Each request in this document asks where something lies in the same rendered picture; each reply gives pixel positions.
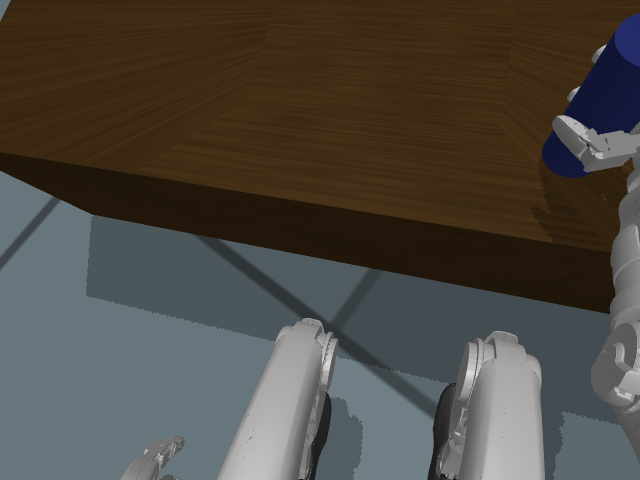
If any right robot foot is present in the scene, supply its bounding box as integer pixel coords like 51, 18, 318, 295
427, 383, 457, 480

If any right robot arm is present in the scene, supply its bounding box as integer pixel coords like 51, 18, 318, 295
591, 166, 640, 464

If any bottle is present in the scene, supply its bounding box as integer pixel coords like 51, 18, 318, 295
542, 13, 640, 178

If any right robot hand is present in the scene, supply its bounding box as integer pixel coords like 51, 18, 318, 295
552, 45, 640, 172

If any left robot foot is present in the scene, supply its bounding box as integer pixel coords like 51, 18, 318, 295
298, 392, 331, 480

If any left robot hand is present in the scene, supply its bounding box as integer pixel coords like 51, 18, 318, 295
120, 436, 185, 480

